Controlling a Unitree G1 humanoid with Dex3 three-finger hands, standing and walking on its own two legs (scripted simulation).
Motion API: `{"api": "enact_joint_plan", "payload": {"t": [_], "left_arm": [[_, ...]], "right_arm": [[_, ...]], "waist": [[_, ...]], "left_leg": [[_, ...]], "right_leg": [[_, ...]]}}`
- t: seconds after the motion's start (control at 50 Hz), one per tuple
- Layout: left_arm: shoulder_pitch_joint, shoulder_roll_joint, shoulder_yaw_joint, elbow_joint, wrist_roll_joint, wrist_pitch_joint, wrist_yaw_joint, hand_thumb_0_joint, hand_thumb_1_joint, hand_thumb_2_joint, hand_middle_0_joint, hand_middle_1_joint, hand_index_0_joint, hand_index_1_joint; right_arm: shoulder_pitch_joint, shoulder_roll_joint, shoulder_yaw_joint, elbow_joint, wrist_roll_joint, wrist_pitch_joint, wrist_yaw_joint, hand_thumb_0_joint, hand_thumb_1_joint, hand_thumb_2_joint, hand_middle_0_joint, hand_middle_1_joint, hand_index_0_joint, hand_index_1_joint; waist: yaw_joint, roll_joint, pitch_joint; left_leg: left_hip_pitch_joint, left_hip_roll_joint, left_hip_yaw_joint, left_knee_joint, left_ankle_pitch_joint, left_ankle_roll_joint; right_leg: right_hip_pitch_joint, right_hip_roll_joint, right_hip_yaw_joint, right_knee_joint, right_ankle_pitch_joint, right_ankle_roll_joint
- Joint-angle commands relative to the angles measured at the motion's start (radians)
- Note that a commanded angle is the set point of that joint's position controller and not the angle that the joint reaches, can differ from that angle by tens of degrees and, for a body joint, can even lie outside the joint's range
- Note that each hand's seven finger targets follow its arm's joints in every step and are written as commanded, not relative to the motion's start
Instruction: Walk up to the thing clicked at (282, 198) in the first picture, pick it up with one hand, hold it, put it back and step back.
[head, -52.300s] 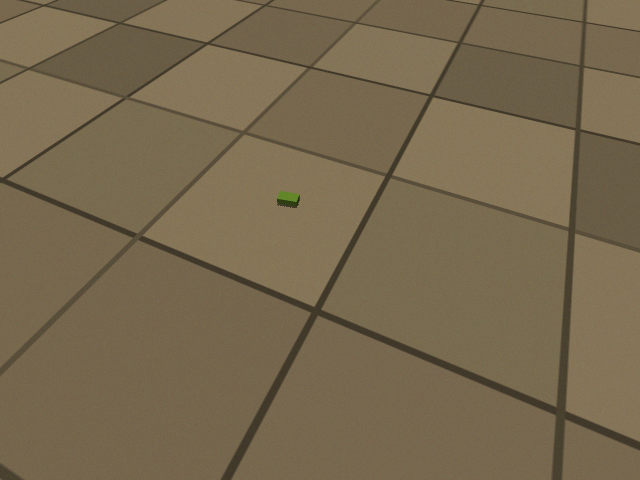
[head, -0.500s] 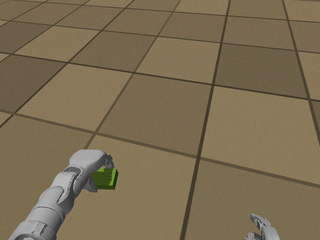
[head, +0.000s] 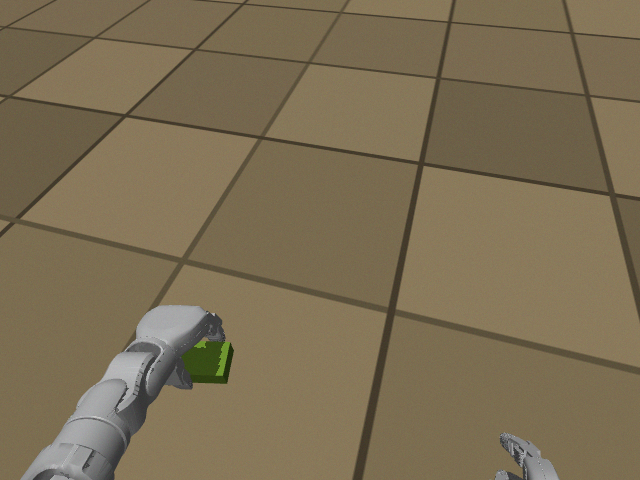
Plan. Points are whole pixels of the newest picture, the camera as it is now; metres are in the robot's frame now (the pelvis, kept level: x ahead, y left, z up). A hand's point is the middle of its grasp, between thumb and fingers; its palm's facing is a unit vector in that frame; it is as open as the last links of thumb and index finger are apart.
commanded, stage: crouch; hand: left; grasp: from above
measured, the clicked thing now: (198, 361) +0.30 +0.21 -0.10
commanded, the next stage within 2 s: lower in 1.82 s
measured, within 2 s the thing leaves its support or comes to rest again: neither
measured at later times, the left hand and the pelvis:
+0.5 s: hand (222, 375) +0.34 +0.22 -0.28, palm faces -0.41 +0.08 -0.91, open 8.2 cm; pelvis -0.05 +0.01 -0.16, yaw +1 degrees
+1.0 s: hand (246, 390) +0.38 +0.21 -0.48, palm faces -0.45 +0.04 -0.89, open 8.2 cm; pelvis -0.07 +0.01 -0.32, yaw +2 degrees
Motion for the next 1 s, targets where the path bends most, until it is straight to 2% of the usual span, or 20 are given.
{"api": "enact_joint_plan", "payload": {"t": [0.0, 0.1, 0.16, 0.2, 0.24, 0.32, 0.36, 0.42, 0.5, 0.54, 0.56, 0.62, 0.68, 0.74, 0.78, 0.8, 0.88, 0.9, 0.96, 0.98], "left_arm": [[-0.33, 0.19, 0.11, -0.086, 0.038, -0.055, 0.111, 0.0, 0.85, 0.522, -1.201, -0.394, -1.209, -0.389], [-0.473, 0.192, 0.116, 0.005, 0.131, -0.074, 0.242, 0.0, 0.788, 0.443, -1.143, -0.384, -1.163, -0.366], [-0.515, 0.152, 0.097, 0.097, 0.168, -0.065, 0.315, 0.0, 0.769, 0.413, -1.142, -0.355, -1.159, -0.34], [-0.548, 0.125, 0.077, 0.185, 0.186, -0.049, 0.354, 0.0, 0.745, 0.38, -1.104, -0.38, -1.132, -0.353], [-0.619, 0.153, 0.092, 0.24, 0.196, -0.034, 0.383, 0.0, 0.748, 0.388, -1.111, -0.365, -1.136, -0.342], [-0.723, 0.158, 0.092, 0.275, 0.197, -0.011, 0.418, 0.0, 0.79, 0.412, -1.151, -0.345, -1.169, -0.329], [-0.735, 0.139, 0.083, 0.324, 0.195, 0.004, 0.427, 0.0, 0.814, 0.386, -1.162, -0.339, -1.187, -0.317], [-0.78, 0.217, 0.128, 0.345, 0.202, 0.022, 0.434, 0.0, 0.784, 0.412, -1.161, -0.316, -1.174, -0.306], [-0.812, 0.228, 0.137, 0.395, 0.2, 0.046, 0.423, 0.0, 0.82, 0.431, -1.178, -0.347, -1.194, -0.334], [-0.844, 0.221, 0.139, 0.419, 0.19, 0.049, 0.412, 0.0, 0.831, 0.464, -1.177, -0.371, -1.195, -0.356], [-0.905, 0.222, 0.137, 0.382, 0.184, 0.044, 0.407, 0.0, 0.827, 0.458, -1.177, -0.361, -1.193, -0.348], [-0.883, 0.239, 0.151, 0.439, 0.181, 0.037, 0.395, 0.0, 0.834, 0.451, -1.179, -0.342, -1.196, -0.327], [-0.936, 0.225, 0.145, 0.431, 0.173, 0.008, 0.384, 0.0, 0.871, 0.477, -1.211, -0.35, -1.226, -0.338], [-0.977, 0.292, 0.178, 0.438, 0.197, -0.016, 0.397, 0.0, 0.838, 0.495, -1.193, -0.341, -1.204, -0.333], [-1.011, 0.267, 0.172, 0.426, 0.207, -0.031, 0.412, 0.0, 0.863, 0.474, -1.193, -0.356, -1.215, -0.337], [-1.057, 0.288, 0.181, 0.402, 0.215, -0.039, 0.423, 0.0, 0.841, 0.469, -1.187, -0.346, -1.204, -0.331], [-1.046, 0.324, 0.218, 0.465, 0.244, -0.042, 0.455, 0.0, 0.795, 0.464, -1.154, -0.327, -1.168, -0.314], [-1.057, 0.303, 0.21, 0.477, 0.254, -0.04, 0.458, 0.0, 0.797, 0.491, -1.16, -0.335, -1.171, -0.327], [-1.079, 0.339, 0.225, 0.496, 0.263, -0.037, 0.465, 0.0, 0.794, 0.503, -1.166, -0.318, -1.171, -0.316], [-1.065, 0.314, 0.215, 0.528, 0.264, -0.033, 0.463, 0.0, 0.791, 0.518, -1.165, -0.329, -1.169, -0.328]], "right_arm": [[-0.045, -0.13, -0.044, -0.114, -0.014, -0.028, -0.002, 0.0, -0.903, -0.902, 0.199, 0.3, 0.199, 0.3], [0.012, -0.147, -0.071, -0.075, -0.042, -0.025, 0.018, 0.0, -0.908, -0.902, 0.199, 0.3, 0.199, 0.3], [0.057, -0.156, -0.088, -0.058, -0.056, -0.024, 0.033, 0.0, -0.908, -0.902, 0.199, 0.3, 0.199, 0.3], [0.07, -0.161, -0.093, -0.046, -0.063, -0.024, 0.036, 0.0, -0.909, -0.902, 0.199, 0.3, 0.199, 0.3], [0.077, -0.165, -0.094, -0.03, -0.072, -0.034, 0.037, 0.0, -0.909, -0.902, 0.199, 0.3, 0.199, 0.3], [0.105, -0.166, -0.099, -0.01, -0.085, -0.059, 0.028, 0.0, -0.906, -0.901, 0.199, 0.3, 0.199, 0.3], [0.117, -0.171, -0.1, 0.003, -0.092, -0.074, 0.023, 0.0, -0.908, -0.901, 0.199, 0.299, 0.199, 0.299], [0.132, -0.184, -0.107, 0.004, -0.097, -0.085, 0.017, 0.0, -0.907, -0.901, 0.199, 0.299, 0.199, 0.299], [0.137, -0.188, -0.103, 0.0, -0.102, -0.101, 0.019, 0.0, -0.909, -0.902, 0.199, 0.299, 0.199, 0.299], [0.136, -0.191, -0.097, 0.006, -0.11, -0.112, 0.026, 0.0, -0.906, -0.901, 0.199, 0.299, 0.199, 0.299], [0.137, -0.191, -0.097, 0.001, -0.11, -0.117, 0.027, 0.0, -0.904, -0.901, 0.199, 0.299, 0.199, 0.299], [0.149, -0.201, -0.094, 0.008, -0.112, -0.13, 0.04, 0.0, -0.901, -0.9, 0.199, 0.299, 0.2, 0.299], [0.164, -0.2, -0.087, 0.011, -0.118, -0.149, 0.054, 0.0, -0.902, -0.9, 0.199, 0.299, 0.2, 0.299], [0.179, -0.213, -0.076, 0.024, -0.123, -0.16, 0.065, 0.0, -0.902, -0.9, 0.199, 0.299, 0.2, 0.299], [0.195, -0.211, -0.072, 0.027, -0.131, -0.171, 0.079, 0.0, -0.903, -0.9, 0.199, 0.299, 0.2, 0.299], [0.2, -0.213, -0.071, 0.035, -0.134, -0.172, 0.082, 0.0, -0.904, -0.901, 0.199, 0.299, 0.2, 0.299], [0.228, -0.224, -0.068, 0.05, -0.151, -0.182, 0.106, 0.0, -0.905, -0.902, 0.199, 0.299, 0.2, 0.299], [0.236, -0.221, -0.063, 0.05, -0.157, -0.184, 0.113, 0.0, -0.906, -0.902, 0.199, 0.299, 0.2, 0.299], [0.229, -0.23, -0.066, 0.049, -0.163, -0.182, 0.128, 0.0, -0.907, -0.903, 0.199, 0.299, 0.2, 0.299], [0.229, -0.224, -0.061, 0.042, -0.167, -0.183, 0.135, 0.0, -0.91, -0.904, 0.199, 0.299, 0.2, 0.299]], "waist": [[-0.024, -0.053, -0.216], [-0.052, -0.003, -0.353], [-0.068, 0.01, -0.407], [-0.078, -0.031, -0.424], [-0.083, -0.019, -0.456], [-0.099, 0.036, -0.598], [-0.118, 0.043, -0.627], [-0.11, 0.054, -0.686], [-0.126, 0.073, -0.713], [-0.146, 0.088, -0.699], [-0.156, 0.118, -0.739], [-0.164, 0.085, -0.739], [-0.203, 0.088, -0.758], [-0.202, 0.127, -0.799], [-0.221, 0.153, -0.822], [-0.225, 0.173, -0.854], [-0.227, 0.218, -0.874], [-0.243, 0.23, -0.873], [-0.24, 0.245, -0.877], [-0.251, 0.224, -0.869]], "left_leg": [[-0.024, -0.053, -0.005, 0.021, 0.181, 0.024], [-0.16, -0.046, -0.008, 0.229, 0.164, 0.014], [-0.267, -0.044, -0.009, 0.341, 0.137, 0.017], [-0.379, -0.045, -0.01, 0.411, 0.101, 0.024], [-0.481, -0.047, -0.01, 0.482, 0.057, 0.027], [-0.605, -0.047, -0.015, 0.616, 0.009, 0.031], [-0.676, -0.043, -0.024, 0.685, -0.002, 0.036], [-0.77, -0.04, -0.04, 0.74, -0.062, 0.031], [-0.848, -0.034, -0.069, 0.794, -0.141, 0.02], [-0.891, -0.03, -0.09, 0.835, -0.177, 0.015], [-0.899, -0.031, -0.09, 0.85, -0.202, 0.016], [-0.983, -0.038, -0.097, 0.911, -0.251, 0.023], [-1.055, -0.044, -0.094, 0.982, -0.291, 0.032], [-1.083, -0.049, -0.095, 1.041, -0.271, 0.027], [-1.067, -0.046, -0.105, 1.076, -0.237, 0.02], [-1.084, -0.051, -0.086, 1.104, -0.228, 0.025], [-1.084, -0.052, -0.08, 1.182, -0.122, 0.016], [-1.08, -0.051, -0.083, 1.197, -0.093, 0.011], [-1.136, -0.056, -0.056, 1.253, -0.09, 0.021], [-1.163, -0.06, -0.049, 1.268, -0.102, 0.026]], "right_leg": [[-0.008, 0.058, -0.043, -0.009, 0.122, -0.045], [-0.19, 0.056, -0.045, 0.172, 0.12, -0.048], [-0.305, 0.052, -0.045, 0.274, 0.1, -0.053], [-0.369, 0.053, -0.045, 0.335, 0.071, -0.049], [-0.441, 0.05, -0.046, 0.401, 0.03, -0.048], [-0.572, 0.052, -0.05, 0.538, -0.016, -0.057], [-0.66, 0.052, -0.058, 0.613, -0.028, -0.059], [-0.727, 0.048, -0.063, 0.7, -0.075, -0.063], [-0.86, 0.045, -0.081, 0.799, -0.155, -0.067], [-0.965, 0.039, -0.084, 0.853, -0.187, -0.067], [-0.985, 0.04, -0.087, 0.877, -0.207, -0.07], [-1.042, 0.036, -0.091, 0.927, -0.249, -0.07], [-1.098, 0.031, -0.094, 0.971, -0.278, -0.067], [-1.163, 0.026, -0.095, 1.038, -0.265, -0.07], [-1.203, 0.019, -0.102, 1.082, -0.235, -0.071], [-1.202, 0.024, -0.1, 1.092, -0.225, -0.073], [-1.245, 0.015, -0.104, 1.17, -0.145, -0.075], [-1.265, 0.011, -0.106, 1.188, -0.125, -0.074], [-1.269, 0.018, -0.108, 1.22, -0.113, -0.074], [-1.255, 0.017, -0.106, 1.221, -0.11, -0.07]]}}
